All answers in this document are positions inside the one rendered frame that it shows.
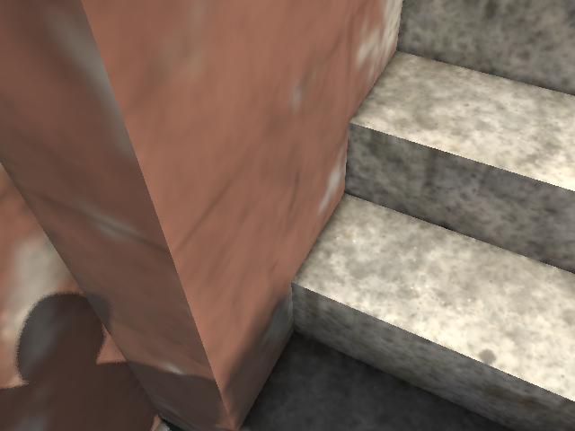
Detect stairs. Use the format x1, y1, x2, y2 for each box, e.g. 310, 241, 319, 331
239, 0, 575, 431

